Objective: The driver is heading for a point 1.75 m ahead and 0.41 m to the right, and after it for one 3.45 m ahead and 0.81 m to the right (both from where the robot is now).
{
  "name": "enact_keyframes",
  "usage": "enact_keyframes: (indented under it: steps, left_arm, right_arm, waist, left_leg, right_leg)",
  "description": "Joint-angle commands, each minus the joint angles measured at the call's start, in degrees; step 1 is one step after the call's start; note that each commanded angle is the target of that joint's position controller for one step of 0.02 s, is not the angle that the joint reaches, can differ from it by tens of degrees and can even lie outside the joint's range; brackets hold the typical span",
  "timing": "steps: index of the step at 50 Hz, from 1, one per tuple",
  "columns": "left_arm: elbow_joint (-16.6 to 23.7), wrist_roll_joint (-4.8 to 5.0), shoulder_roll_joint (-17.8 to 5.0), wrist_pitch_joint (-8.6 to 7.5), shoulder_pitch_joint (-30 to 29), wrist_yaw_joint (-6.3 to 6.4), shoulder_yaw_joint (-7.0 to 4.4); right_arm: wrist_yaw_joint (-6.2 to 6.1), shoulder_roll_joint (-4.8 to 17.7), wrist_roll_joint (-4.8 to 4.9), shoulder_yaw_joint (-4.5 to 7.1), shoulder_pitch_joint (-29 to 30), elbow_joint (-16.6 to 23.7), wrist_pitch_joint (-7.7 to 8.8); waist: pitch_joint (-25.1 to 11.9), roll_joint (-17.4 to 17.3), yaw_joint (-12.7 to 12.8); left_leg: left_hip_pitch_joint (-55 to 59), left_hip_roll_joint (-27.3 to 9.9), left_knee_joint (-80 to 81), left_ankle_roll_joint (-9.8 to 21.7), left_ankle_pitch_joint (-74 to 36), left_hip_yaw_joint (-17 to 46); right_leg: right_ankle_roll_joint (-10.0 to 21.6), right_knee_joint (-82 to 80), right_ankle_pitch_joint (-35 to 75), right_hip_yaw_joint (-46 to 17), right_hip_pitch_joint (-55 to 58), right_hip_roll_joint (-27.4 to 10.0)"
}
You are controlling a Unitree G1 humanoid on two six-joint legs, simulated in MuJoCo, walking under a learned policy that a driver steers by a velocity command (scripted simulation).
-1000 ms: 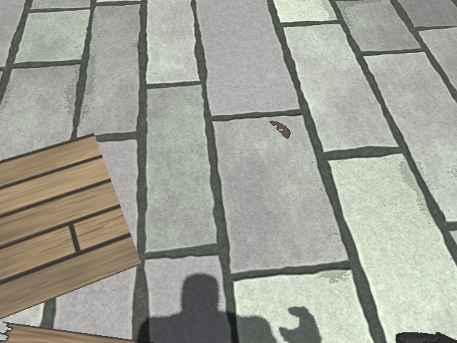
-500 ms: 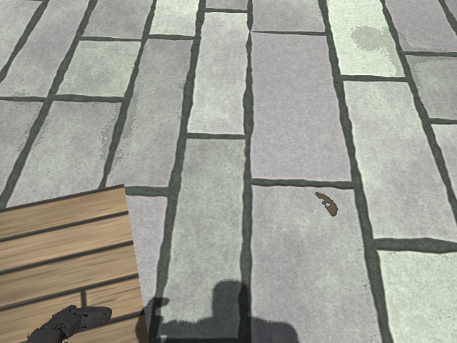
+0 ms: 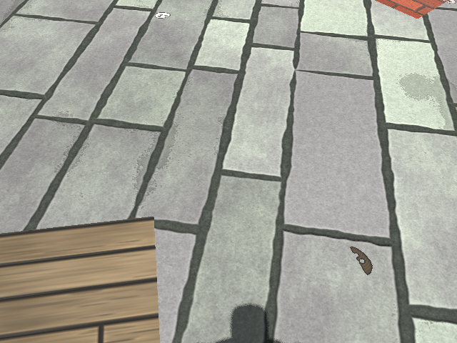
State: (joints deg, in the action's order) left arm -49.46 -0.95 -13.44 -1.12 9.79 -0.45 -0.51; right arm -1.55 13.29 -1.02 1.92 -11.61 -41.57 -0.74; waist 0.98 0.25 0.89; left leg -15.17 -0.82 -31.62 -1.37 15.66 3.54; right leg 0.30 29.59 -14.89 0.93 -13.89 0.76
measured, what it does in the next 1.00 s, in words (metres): stands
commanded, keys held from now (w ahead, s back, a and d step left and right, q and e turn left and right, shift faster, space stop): no key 1.00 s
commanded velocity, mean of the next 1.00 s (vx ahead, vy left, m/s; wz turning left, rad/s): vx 0.01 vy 0.00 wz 0.01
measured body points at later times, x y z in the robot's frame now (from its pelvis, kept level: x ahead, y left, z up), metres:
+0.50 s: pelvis +0.02 +0.01 +0.00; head +0.02 +0.01 +0.45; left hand +0.09 +0.27 -0.14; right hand +0.11 -0.25 -0.13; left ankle +0.01 +0.13 -0.73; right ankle +0.01 -0.12 -0.73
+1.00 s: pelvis +0.01 +0.00 +0.00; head +0.02 +0.00 +0.45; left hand +0.04 +0.25 -0.15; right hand +0.04 -0.24 -0.15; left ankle +0.01 +0.13 -0.73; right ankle +0.01 -0.12 -0.73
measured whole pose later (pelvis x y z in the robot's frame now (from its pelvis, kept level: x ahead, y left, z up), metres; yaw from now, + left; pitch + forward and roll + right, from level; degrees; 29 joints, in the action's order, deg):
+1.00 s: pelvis +0.01 +0.00 +0.00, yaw -1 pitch -2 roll +0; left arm -63.4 -0.1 -11.8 0.3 12.7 2.1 -0.6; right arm -2.5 11.4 -0.2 1.3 -13.8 -61.0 0.0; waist 2.2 0.1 0.5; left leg -11.8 -0.1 -28.0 -0.9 14.7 2.4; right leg -0.2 28.2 -14.9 -0.1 -11.8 -0.2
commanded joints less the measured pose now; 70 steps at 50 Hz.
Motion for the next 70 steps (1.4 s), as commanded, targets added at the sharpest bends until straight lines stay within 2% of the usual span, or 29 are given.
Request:
enact_keyframes:
  steps: [1,8,17,33,50,70]
  left_arm:
    - [1.9,0.35,-5.9,-0.59,-0.7,0.35,-1.38]
    - [-1.2,0.68,-6.4,0.32,-1.1,0.82,-1.6]
    - [-5.4,0.77,-6.7,1.19,-1.6,1.73,-1.8]
    - [-10.7,0.73,-5.7,1.3,0.2,2.44,-1.51]
    - [-12.7,0.83,-3.9,1.05,4.9,2.76,-0.85]
    - [-13.0,0.99,-2.3,0.87,9.3,2.91,-0.52]
  right_arm:
    - [-0.31,6.7,0.26,1.72,-0.6,2.7,1.09]
    - [-0.32,6.3,0.44,1.78,-0.3,1.1,0.91]
    - [-0.54,5.9,0.53,1.84,-0.5,-3.1,1.06]
    - [-1.1,5.3,0.69,1.27,-1.5,-12.0,1.07]
    - [-1.13,3.7,0.87,0.14,-4.0,-18.5,1.13]
    - [-1.18,2.3,1.05,-0.61,-6.5,-21.2,1.02]
  waist:
    - [-2.9,-2.7,-0.5]
    - [-3.1,-0.8,-0.3]
    - [-1.8,-0.6,0.0]
    - [0.7,-0.4,-0.1]
    - [1.9,-0.3,-0.4]
    - [2.4,-0.3,-0.7]
  left_leg:
    - [3.9,-2.5,3.7,2.4,-14.4,2.7]
    - [4.4,-1.9,3.5,2.6,-17.6,2.1]
    - [4.4,-1.2,4.9,2.3,-15.8,1.0]
    - [3.4,-0.2,7.6,1.7,-8.6,-0.4]
    - [2.0,0.2,8.6,1.7,-5.8,-1.1]
    - [1.6,0.4,8.6,1.7,-6.5,-1.4]
  right_leg:
    - [0.8,-3.5,8.3,-2.4,-0.5,-2.6]
    - [0.4,-2.8,11.3,-2.5,1.9,-2.9]
    - [0.2,-3.8,10.1,-2.6,2.9,-3.0]
    - [0.3,-6.4,4.5,-2.4,1.6,-2.4]
    - [0.5,-7.2,2.9,-2.1,0.8,-2.0]
    - [0.6,-7.0,4.5,-1.9,0.7,-1.8]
